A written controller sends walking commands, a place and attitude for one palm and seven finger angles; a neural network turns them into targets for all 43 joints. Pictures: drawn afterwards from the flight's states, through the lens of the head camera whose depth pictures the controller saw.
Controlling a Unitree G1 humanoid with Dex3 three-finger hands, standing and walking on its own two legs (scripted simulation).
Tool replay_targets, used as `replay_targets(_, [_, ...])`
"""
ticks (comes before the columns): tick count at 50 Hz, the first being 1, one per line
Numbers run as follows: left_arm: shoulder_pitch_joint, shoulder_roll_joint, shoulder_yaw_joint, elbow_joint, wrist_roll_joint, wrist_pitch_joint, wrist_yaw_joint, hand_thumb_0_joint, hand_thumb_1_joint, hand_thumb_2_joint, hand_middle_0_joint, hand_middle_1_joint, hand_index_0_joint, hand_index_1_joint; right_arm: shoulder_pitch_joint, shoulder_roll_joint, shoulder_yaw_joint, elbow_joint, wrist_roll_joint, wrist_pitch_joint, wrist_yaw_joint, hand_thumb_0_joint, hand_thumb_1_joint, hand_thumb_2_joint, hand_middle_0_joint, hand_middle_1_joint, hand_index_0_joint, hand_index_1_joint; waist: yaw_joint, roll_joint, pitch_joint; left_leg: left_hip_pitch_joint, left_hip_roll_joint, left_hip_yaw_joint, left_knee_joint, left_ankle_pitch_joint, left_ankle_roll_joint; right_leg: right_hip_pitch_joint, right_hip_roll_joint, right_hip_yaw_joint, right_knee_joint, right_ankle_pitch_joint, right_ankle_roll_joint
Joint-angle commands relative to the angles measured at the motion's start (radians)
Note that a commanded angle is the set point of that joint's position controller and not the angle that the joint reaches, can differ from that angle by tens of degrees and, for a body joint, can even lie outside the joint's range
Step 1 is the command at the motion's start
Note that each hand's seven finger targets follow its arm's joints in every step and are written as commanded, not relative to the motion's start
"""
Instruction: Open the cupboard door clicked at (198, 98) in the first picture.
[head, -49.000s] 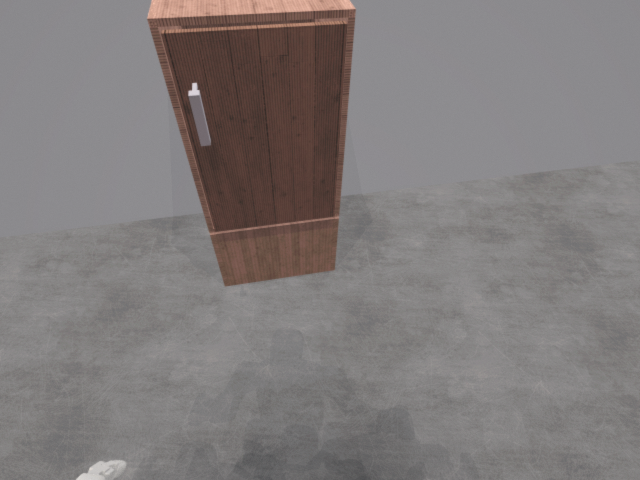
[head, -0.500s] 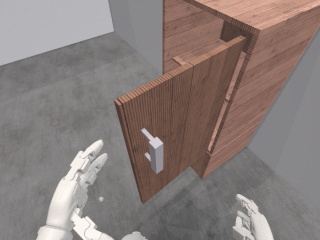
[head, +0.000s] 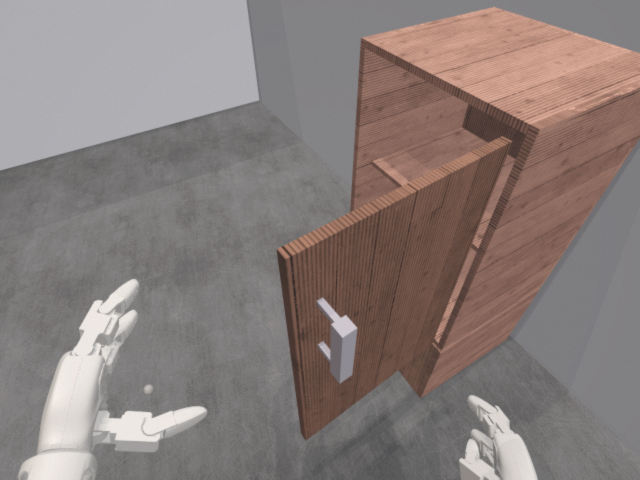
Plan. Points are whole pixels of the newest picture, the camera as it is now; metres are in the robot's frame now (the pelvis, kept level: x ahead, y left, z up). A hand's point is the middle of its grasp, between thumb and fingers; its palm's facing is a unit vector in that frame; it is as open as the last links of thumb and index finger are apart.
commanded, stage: draw the hand back to the body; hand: left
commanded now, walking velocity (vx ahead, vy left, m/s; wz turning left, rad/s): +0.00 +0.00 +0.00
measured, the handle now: (333, 340) +0.31 +0.02 +0.00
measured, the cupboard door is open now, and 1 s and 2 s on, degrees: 94 94 94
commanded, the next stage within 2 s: step back with the hand held close in 0.78 s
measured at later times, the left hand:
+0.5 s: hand (64, 322) +0.20 +0.25 +0.19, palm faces +0.45 -0.79 -0.42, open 8.1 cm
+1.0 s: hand (84, 333) +0.19 +0.23 +0.18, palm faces +0.43 -0.79 -0.44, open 7.4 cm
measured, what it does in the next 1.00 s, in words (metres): stands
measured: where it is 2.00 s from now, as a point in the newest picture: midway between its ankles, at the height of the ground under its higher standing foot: outside the picture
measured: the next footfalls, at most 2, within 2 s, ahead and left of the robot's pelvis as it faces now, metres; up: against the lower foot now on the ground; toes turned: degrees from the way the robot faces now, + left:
none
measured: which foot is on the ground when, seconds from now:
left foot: down 0.00-1.00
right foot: down 0.00-1.00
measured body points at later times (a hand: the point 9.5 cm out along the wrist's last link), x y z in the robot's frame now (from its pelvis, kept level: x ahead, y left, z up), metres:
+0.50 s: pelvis +0.01 -0.01 +0.02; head -0.01 -0.03 +0.47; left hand +0.17 +0.29 +0.21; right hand +0.20 -0.23 -0.06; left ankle +0.00 +0.09 -0.72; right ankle -0.03 -0.12 -0.72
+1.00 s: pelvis +0.00 -0.03 +0.02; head -0.01 -0.05 +0.47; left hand +0.16 +0.27 +0.21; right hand +0.18 -0.26 -0.06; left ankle +0.00 +0.09 -0.72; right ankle -0.03 -0.12 -0.72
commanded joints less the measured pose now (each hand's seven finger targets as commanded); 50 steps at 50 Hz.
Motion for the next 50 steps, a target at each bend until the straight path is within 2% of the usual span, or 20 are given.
replay_targets(1, [-0.071,0.120,0.133,-0.220,-0.002,-0.072,0.022,0.000,0.235,0.615,-0.176,-0.300,-0.176,-0.300,-0.132,-0.103,-0.051,-0.129,-0.008,-0.073,-0.005,0.000,-0.900,-0.900,0.200,0.300,0.200,0.300,0.001,0.017,-0.030,0.165,0.039,-0.072,-0.209,0.288,-0.027,0.042,0.004,0.012,-0.156,0.226,-0.028])
replay_targets(6, [-0.085,0.146,0.201,-0.200,-0.010,-0.080,0.019,0.000,0.410,0.690,-0.182,-0.300,-0.182,-0.300,-0.150,-0.107,-0.058,-0.093,-0.013,-0.080,0.008,0.000,-0.900,-0.900,0.200,0.300,0.200,0.300,0.010,-0.009,-0.014,0.214,0.043,-0.064,-0.263,0.370,-0.034,0.120,0.006,0.008,-0.206,0.286,-0.028])
replay_targets(8, [-0.103,0.160,0.228,-0.215,-0.012,-0.086,0.017,0.000,0.480,0.720,-0.185,-0.300,-0.185,-0.300,-0.153,-0.108,-0.062,-0.083,-0.014,-0.079,0.012,0.000,-0.900,-0.900,0.200,0.300,0.200,0.300,0.013,0.019,-0.027,0.246,0.046,-0.061,-0.278,0.407,-0.037,0.139,0.006,0.013,-0.220,0.304,-0.028])
replay_targets(9, [-0.103,0.165,0.242,-0.209,-0.013,-0.086,0.017,0.000,0.515,0.735,-0.186,-0.300,-0.186,-0.300,-0.157,-0.108,-0.063,-0.077,-0.015,-0.078,0.014,0.000,-0.900,-0.900,0.200,0.300,0.200,0.300,0.014,0.031,-0.015,0.252,0.046,-0.056,-0.285,0.408,-0.038,0.143,0.007,0.014,-0.230,0.308,-0.028])
replay_targets(10, [-0.107,0.187,0.270,-0.201,-0.014,-0.087,0.019,0.000,0.550,0.750,-0.187,-0.300,-0.187,-0.300,-0.162,-0.113,-0.065,-0.071,-0.017,-0.079,0.015,0.000,-0.900,-0.900,0.200,0.300,0.200,0.300,0.020,0.006,-0.016,0.247,0.044,-0.057,-0.293,0.414,-0.037,0.166,0.008,0.013,-0.240,0.321,-0.031])
replay_targets(16, [-0.157,0.216,0.342,-0.210,-0.025,-0.102,0.019,0.000,0.760,0.840,-0.195,-0.300,-0.195,-0.300,-0.173,-0.111,-0.075,-0.049,-0.015,-0.075,0.017,0.000,-0.900,-0.900,0.200,0.300,0.200,0.300,0.021,0.041,-0.016,0.291,0.042,-0.038,-0.313,0.447,-0.036,0.198,0.006,0.019,-0.270,0.362,-0.028])
replay_targets(20, [-0.177,0.255,0.409,-0.171,-0.036,-0.106,0.023,0.000,0.900,0.900,-0.200,-0.300,-0.200,-0.300,-0.185,-0.116,-0.083,-0.031,-0.015,-0.068,0.015,0.000,-0.900,-0.900,0.200,0.300,0.200,0.300,0.029,0.018,0.000,0.296,0.038,-0.027,-0.322,0.437,-0.030,0.212,0.009,0.022,-0.292,0.385,-0.028])
replay_targets(21, [-0.165,0.211,0.371,-0.156,-0.035,-0.107,0.017,0.000,0.900,0.900,-0.200,-0.300,-0.200,-0.300,-0.182,-0.112,-0.082,-0.029,-0.015,-0.066,0.019,0.000,-0.900,-0.900,0.200,0.300,0.200,0.300,0.022,0.022,0.008,0.298,0.037,-0.027,-0.326,0.446,-0.031,0.210,0.006,0.022,-0.290,0.387,-0.026])
replay_targets(23, [-0.156,0.177,0.335,-0.132,-0.038,-0.103,0.008,0.000,0.900,0.900,-0.200,-0.300,-0.200,-0.300,-0.184,-0.117,-0.089,-0.028,-0.013,-0.058,0.024,0.000,-0.900,-0.900,0.200,0.300,0.200,0.300,0.016,0.001,0.019,0.310,0.040,-0.022,-0.329,0.436,-0.026,0.196,0.007,0.023,-0.300,0.382,-0.020])
replay_targets(26, [-0.175,0.199,0.343,-0.143,-0.037,-0.107,0.009,0.000,0.900,0.900,-0.200,-0.300,-0.200,-0.300,-0.193,-0.123,-0.093,-0.031,-0.015,-0.055,0.022,0.000,-0.900,-0.900,0.200,0.300,0.200,0.300,0.020,-0.020,0.016,0.304,0.035,-0.021,-0.339,0.397,-0.021,0.210,0.006,0.025,-0.308,0.369,-0.021])
replay_targets(30, [-0.188,0.250,0.382,-0.176,-0.034,-0.117,0.016,0.000,0.900,0.900,-0.200,-0.300,-0.200,-0.300,-0.204,-0.120,-0.093,-0.026,-0.016,-0.061,0.014,0.000,-0.900,-0.900,0.200,0.300,0.200,0.300,0.028,0.003,-0.002,0.312,0.026,-0.014,-0.332,0.382,-0.018,0.224,0.005,0.033,-0.318,0.378,-0.023])
replay_targets(32, [-0.194,0.238,0.375,-0.193,-0.035,-0.123,0.016,0.000,0.900,0.900,-0.200,-0.300,-0.200,-0.300,-0.202,-0.111,-0.090,-0.023,-0.015,-0.066,0.012,0.000,-0.900,-0.900,0.200,0.300,0.200,0.300,0.024,0.032,-0.003,0.319,0.025,-0.013,-0.331,0.382,-0.019,0.220,0.003,0.036,-0.317,0.379,-0.023])
replay_targets(39, [-0.182,0.221,0.366,-0.154,-0.040,-0.127,0.013,0.000,0.900,0.900,-0.200,-0.300,-0.200,-0.300,-0.208,-0.107,-0.093,-0.010,-0.015,-0.074,0.012,0.000,-0.900,-0.900,0.200,0.300,0.200,0.300,0.023,0.009,0.029,0.324,0.023,-0.003,-0.333,0.357,-0.015,0.203,0.003,0.043,-0.337,0.371,-0.018])
replay_targets(42, [-0.181,0.213,0.359,-0.127,-0.042,-0.123,0.008,0.000,0.900,0.900,-0.200,-0.300,-0.200,-0.300,-0.215,-0.108,-0.097,-0.009,-0.014,-0.069,0.011,0.000,-0.900,-0.900,0.200,0.300,0.200,0.300,0.023,-0.036,0.046,0.322,0.025,0.001,-0.333,0.355,-0.010,0.198,0.003,0.047,-0.343,0.379,-0.013])
replay_targets(44, [-0.191,0.215,0.359,-0.138,-0.042,-0.131,0.008,0.000,0.900,0.900,-0.200,-0.300,-0.200,-0.300,-0.214,-0.108,-0.097,-0.006,-0.015,-0.071,0.010,0.000,-0.900,-0.900,0.200,0.300,0.200,0.300,0.023,-0.010,0.040,0.327,0.022,0.003,-0.332,0.342,-0.010,0.198,0.001,0.051,-0.351,0.364,-0.013])
replay_targets(45, [-0.286,0.257,0.378,-0.160,-0.038,-0.134,0.014,0.000,0.900,0.900,-0.200,-0.300,-0.200,-0.300,-0.219,-0.115,-0.095,0.001,-0.015,-0.073,0.008,0.000,-0.900,-0.900,0.200,0.300,0.200,0.300,0.018,0.003,0.029,0.329,0.018,0.001,-0.335,0.330,-0.012,0.202,-0.002,0.053,-0.357,0.352,-0.015])
replay_targets(46, [-0.344,0.361,0.489,-0.182,-0.028,-0.168,0.019,0.000,0.900,0.900,-0.200,-0.300,-0.200,-0.300,-0.205,-0.134,-0.102,-0.025,-0.010,-0.052,0.008,0.000,-0.900,-0.900,0.200,0.300,0.200,0.300,-0.024,-0.038,0.100,0.270,0.046,-0.027,-0.286,0.303,0.002,0.092,-0.056,0.134,-0.400,0.420,-0.009])
replay_targets(47, [-0.236,0.291,0.442,-0.083,-0.028,-0.168,0.010,0.000,0.900,0.900,-0.200,-0.300,-0.200,-0.300,-0.198,-0.120,-0.103,-0.006,-0.014,-0.034,0.008,0.000,-0.900,-0.900,0.200,0.300,0.200,0.300,-0.029,-0.079,0.070,0.275,0.042,-0.030,-0.264,0.310,-0.001,0.103,-0.078,0.122,-0.391,0.457,-0.012])
replay_targets(48, [-0.195,0.259,0.407,-0.089,-0.024,-0.170,0.004,0.000,0.900,0.900,-0.200,-0.300,-0.200,-0.300,-0.197,-0.123,-0.106,-0.019,-0.015,-0.021,0.012,0.000,-0.900,-0.900,0.200,0.300,0.200,0.300,-0.029,-0.081,0.050,0.272,0.043,-0.024,-0.256,0.330,-0.004,0.110,-0.083,0.120,-0.376,0.495,-0.009])
replay_targets(50, [-0.155,0.259,0.407,-0.123,-0.024,-0.179,0.004,0.000,0.900,0.900,-0.200,-0.300,-0.200,-0.300,-0.202,-0.127,-0.109,-0.031,-0.017,-0.002,0.012,0.000,-0.900,-0.900,0.200,0.300,0.200,0.300,-0.029,-0.020,0.006,0.271,0.050,-0.021,-0.262,0.405,-0.007,0.132,-0.084,0.093,-0.337,0.545,-0.006])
